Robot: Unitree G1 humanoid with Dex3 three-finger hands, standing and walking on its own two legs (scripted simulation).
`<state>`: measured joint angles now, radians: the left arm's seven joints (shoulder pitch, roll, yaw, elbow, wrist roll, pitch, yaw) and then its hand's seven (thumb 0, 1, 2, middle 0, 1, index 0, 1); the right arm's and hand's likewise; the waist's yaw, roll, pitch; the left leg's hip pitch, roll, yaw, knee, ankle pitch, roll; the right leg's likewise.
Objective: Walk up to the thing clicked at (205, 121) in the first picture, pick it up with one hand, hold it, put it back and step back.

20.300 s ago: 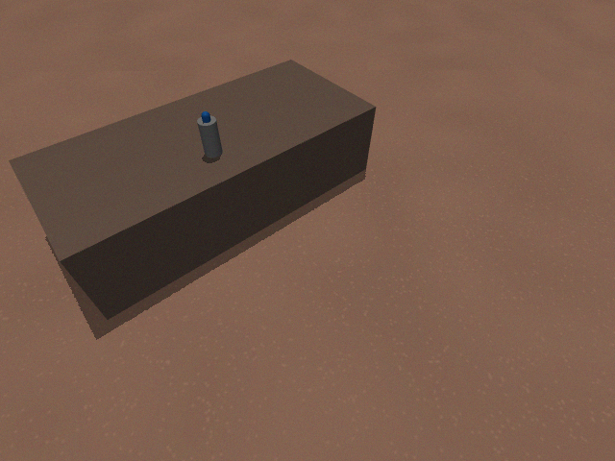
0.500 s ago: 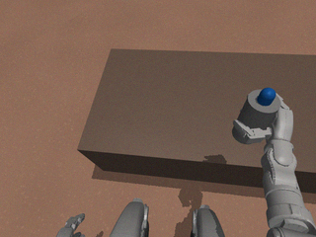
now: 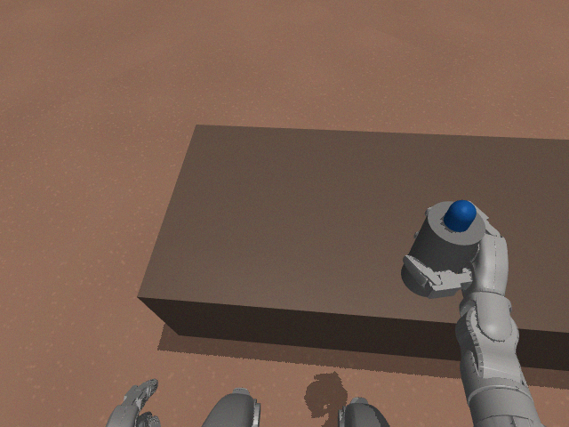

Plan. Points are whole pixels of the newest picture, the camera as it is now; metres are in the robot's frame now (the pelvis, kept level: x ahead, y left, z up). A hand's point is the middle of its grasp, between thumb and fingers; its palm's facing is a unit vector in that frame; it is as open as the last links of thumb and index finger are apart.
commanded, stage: lift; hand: right
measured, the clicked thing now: (441, 246) +0.36 -0.18 +0.04
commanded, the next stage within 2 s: hold in 0.38 s
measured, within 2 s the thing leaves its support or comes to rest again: neither
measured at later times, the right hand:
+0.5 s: hand (446, 253) +0.35 -0.18 +0.05, palm faces +0.17 +0.98 -0.01, open 9.7 cm
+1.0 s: hand (451, 254) +0.34 -0.18 +0.06, palm faces +0.19 +0.98 -0.01, open 9.7 cm
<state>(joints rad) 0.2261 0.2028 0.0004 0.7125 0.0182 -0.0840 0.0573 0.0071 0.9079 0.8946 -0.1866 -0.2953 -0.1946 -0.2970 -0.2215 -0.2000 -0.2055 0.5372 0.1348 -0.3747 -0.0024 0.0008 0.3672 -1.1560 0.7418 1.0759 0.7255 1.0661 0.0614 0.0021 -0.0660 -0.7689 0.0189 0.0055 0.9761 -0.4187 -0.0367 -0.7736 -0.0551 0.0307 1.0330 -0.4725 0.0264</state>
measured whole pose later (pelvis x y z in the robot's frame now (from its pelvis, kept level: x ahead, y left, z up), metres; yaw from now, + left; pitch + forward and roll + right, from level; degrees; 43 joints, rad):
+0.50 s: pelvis +0.01 +0.00 +0.02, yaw +0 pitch +9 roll +2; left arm 0.22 0.19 0.00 0.72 0.01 -0.09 0.07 0.01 0.90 0.90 -0.19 -0.30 -0.20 -0.30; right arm -0.14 -0.18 -0.17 0.46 0.14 -0.35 -0.02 0.00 0.37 -1.16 0.74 1.08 0.73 1.07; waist 0.04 0.01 -0.05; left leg -0.64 0.02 0.00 0.88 -0.39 -0.04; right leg -0.64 -0.05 0.02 0.93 -0.45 0.02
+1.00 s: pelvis +0.01 +0.00 +0.03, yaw +0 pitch +7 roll +2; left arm 0.23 0.19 0.00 0.72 0.01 -0.09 0.07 0.01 0.89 0.91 -0.20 -0.31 -0.21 -0.31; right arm -0.10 -0.17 -0.15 0.41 0.14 -0.32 -0.04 0.00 0.37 -1.16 0.74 1.08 0.73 1.07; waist 0.03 0.01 -0.03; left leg -0.56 0.03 0.00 0.82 -0.37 -0.04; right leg -0.56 -0.05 0.02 0.87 -0.43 0.02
